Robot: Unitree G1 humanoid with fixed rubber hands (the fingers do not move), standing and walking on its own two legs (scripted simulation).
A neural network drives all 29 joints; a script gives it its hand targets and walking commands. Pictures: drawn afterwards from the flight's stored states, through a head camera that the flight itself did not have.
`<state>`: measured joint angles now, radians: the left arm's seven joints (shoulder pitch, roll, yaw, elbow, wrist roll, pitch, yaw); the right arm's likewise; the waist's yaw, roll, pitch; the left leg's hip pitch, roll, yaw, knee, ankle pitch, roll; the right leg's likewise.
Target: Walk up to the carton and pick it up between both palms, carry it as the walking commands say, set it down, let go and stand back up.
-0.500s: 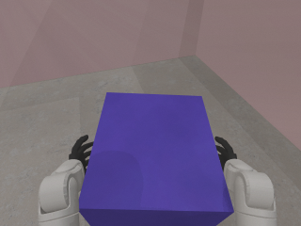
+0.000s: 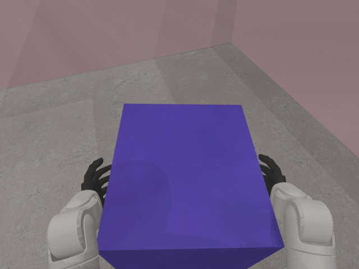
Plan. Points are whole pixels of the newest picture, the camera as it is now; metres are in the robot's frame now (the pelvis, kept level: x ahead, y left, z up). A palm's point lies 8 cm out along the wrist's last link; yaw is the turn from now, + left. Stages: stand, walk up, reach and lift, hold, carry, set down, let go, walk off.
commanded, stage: carry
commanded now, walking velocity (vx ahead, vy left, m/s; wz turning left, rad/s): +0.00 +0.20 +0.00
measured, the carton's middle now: (182, 190) +0.30 +0.00 +0.01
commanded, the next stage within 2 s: none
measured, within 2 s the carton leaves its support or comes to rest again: neither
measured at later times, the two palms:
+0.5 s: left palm (46, 231) +0.21 +0.25 +0.07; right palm (242, 219) +0.21 -0.11 +0.06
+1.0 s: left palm (59, 228) +0.21 +0.23 +0.07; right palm (253, 217) +0.21 -0.13 +0.06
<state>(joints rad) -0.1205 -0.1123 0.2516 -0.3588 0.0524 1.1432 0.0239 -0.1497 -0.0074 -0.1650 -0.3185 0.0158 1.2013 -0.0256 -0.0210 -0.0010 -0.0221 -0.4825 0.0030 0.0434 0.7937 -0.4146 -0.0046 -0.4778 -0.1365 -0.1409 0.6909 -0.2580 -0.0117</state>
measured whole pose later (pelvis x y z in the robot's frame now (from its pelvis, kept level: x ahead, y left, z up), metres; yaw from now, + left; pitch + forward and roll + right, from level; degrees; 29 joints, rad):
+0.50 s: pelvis -0.04 +0.06 -0.01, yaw +0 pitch +0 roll +0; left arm -0.09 -0.06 0.23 -0.32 0.02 1.14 0.01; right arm -0.08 0.06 -0.18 -0.35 -0.03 1.20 -0.03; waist 0.03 0.03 -0.03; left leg -0.43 0.00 0.09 0.76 -0.33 0.06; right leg -0.48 -0.16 -0.10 0.68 -0.18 0.06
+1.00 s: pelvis -0.05 +0.04 -0.01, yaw +0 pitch +1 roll +0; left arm -0.11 -0.09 0.25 -0.35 0.04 1.15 0.01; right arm -0.13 0.04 -0.18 -0.34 -0.02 1.20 -0.02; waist 0.01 0.02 -0.01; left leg -0.46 0.00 0.08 0.73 -0.30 0.04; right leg -0.52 -0.15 -0.11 0.67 -0.17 0.04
